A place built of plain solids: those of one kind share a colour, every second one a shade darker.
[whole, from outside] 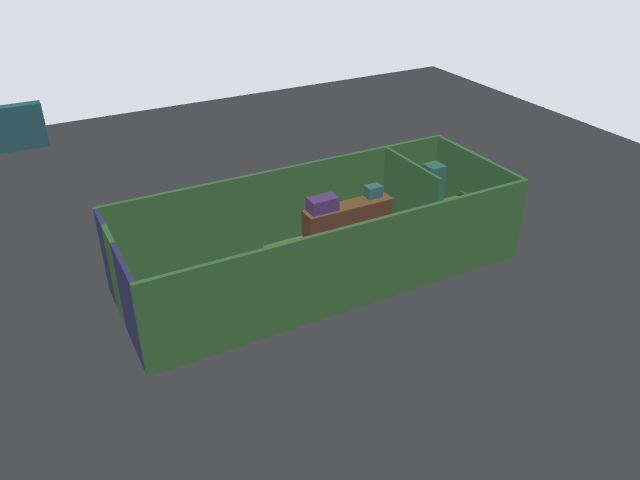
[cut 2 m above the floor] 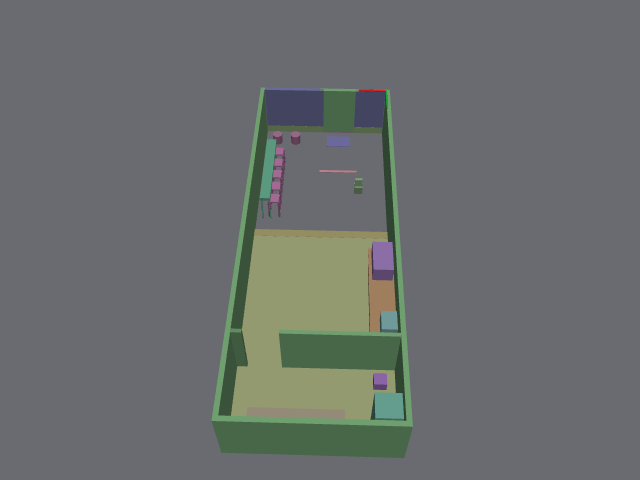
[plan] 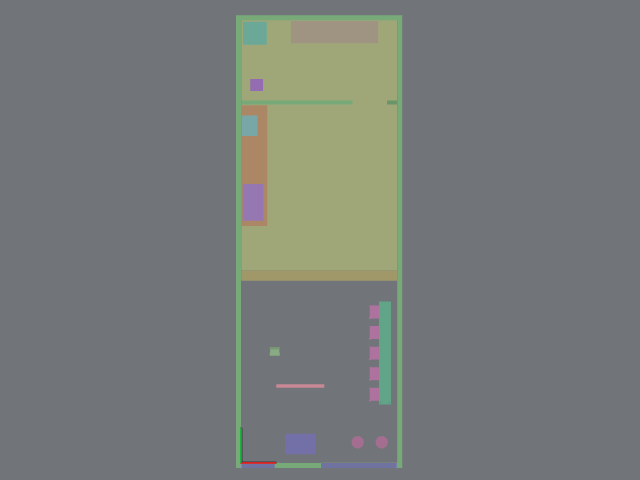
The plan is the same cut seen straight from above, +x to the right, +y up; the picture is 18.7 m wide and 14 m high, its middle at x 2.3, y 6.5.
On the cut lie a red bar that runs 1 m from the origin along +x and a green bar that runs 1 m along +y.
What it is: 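A narrow cafe of the 2010s to 2020s; 4.5 x 12.9 m, ceiling 3.0 m, a street door 0.95 x 2.1 m in the glazed front; tables 0.75 m, chairs 0.45 m, bar tops 1.06 m, a counter 1.0 m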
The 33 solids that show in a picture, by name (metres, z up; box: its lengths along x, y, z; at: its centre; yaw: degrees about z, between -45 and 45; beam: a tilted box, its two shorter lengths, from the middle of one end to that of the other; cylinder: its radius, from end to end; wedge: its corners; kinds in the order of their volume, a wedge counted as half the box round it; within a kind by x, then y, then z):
{
 "street_hedge_1": {"box": [0.6, 16.6, 2.25], "at": [-14.7, -8.3, 1.07]},
 "wall_1": {"box": [0.15, 13.21, 3.02], "at": [-0.07, 6.46, 1.46]},
 "wall_2": {"box": [3.25, 0.12, 3.02], "at": [1.62, 10.51, 1.46]},
 "wall_3": {"box": [1.5, 0.15, 3.02], "at": [1.73, -0.07, 1.46]},
 "wall_4": {"box": [4.85, 0.15, 3.02], "at": [2.27, 12.98, 1.46]},
 "wall_5": {"box": [0.3, 0.12, 3.02], "at": [4.4, 10.51, 1.46]},
 "wall_6": {"box": [0.15, 13.21, 3.02], "at": [4.62, 6.46, 1.46]},
 "zone_raised_1": {"box": [4.55, 7.3, 0.2], "at": [2.27, 9.26, 0.05]},
 "counter_1": {"box": [0.7, 3.52, 1.05], "at": [0.35, 8.67, 0.62]},
 "back_worktop_1": {"box": [2.55, 0.65, 0.95], "at": [2.73, 12.56, 0.57]},
 "window_wall_1": {"box": [1.12, 0.15, 3.02], "at": [0.56, -0.07, 1.46]},
 "window_wall_2": {"box": [2.23, 0.15, 3.02], "at": [3.44, -0.07, 1.46]},
 "back_fridge_1": {"box": [0.7, 0.68, 1.9], "at": [0.4, 12.53, 1.05]},
 "display_1": {"box": [0.61, 1.08, 0.52], "at": [0.35, 7.6, 1.45]},
 "zone_step_1": {"box": [4.55, 0.3, 0.2], "at": [2.27, 5.46, 0.05]},
 "console_table_1": {"box": [0.35, 3.01, 0.13], "at": [4.2, 3.2, 0.99]},
 "coffee_machine_1": {"box": [0.45, 0.6, 0.45], "at": [0.25, 9.83, 1.42]},
 "counter_top_1": {"box": [0.78, 3.52, 0.04], "at": [0.37, 8.67, 1.17]},
 "plant_pot_1": {"cylinder": 0.18, "from": [3.4, 0.6, 0.0], "to": [3.4, 0.6, 0.38]},
 "plant_pot_2": {"cylinder": 0.18, "from": [4.1, 0.6, 0.0], "to": [4.1, 0.6, 0.38]},
 "stallriser_1": {"box": [1.12, 0.05, 0.35], "at": [0.56, -0.02, 0.12]},
 "stallriser_2": {"box": [2.23, 0.05, 0.35], "at": [3.44, -0.02, 0.12]},
 "box_cardboard_1": {"box": [0.37, 0.35, 0.37], "at": [0.45, 11.02, 0.29]},
 "bar_stool_1": {"box": [0.36, 0.38, 0.06], "at": [3.93, 2.0, 0.73]},
 "bar_stool_2": {"box": [0.36, 0.38, 0.06], "at": [3.93, 2.6, 0.73]},
 "bar_stool_3": {"box": [0.36, 0.38, 0.06], "at": [3.93, 3.2, 0.73]},
 "bar_stool_4": {"box": [0.36, 0.38, 0.06], "at": [3.93, 3.8, 0.73]},
 "bar_stool_5": {"box": [0.36, 0.38, 0.06], "at": [3.93, 4.4, 0.73]},
 "door_mat_1": {"box": [0.9, 0.6, 0.07], "at": [1.73, 0.55, -0.02]},
 "front_corner_1": {"box": [0.04, 0.17, 2.87], "at": [4.55, -0.07, 1.39]},
 "wet_floor_sign_1": {"box": [0.26, 0.1, 0.31], "at": [0.98, 3.25, 0.47]},
 "wet_floor_sign_2": {"box": [0.3, 0.09, 0.36], "at": [0.98, 3.34, 0.13]},
 "cable_protector_1": {"box": [1.4, 0.1, 0.07], "at": [1.73, 2.24, -0.01]}
}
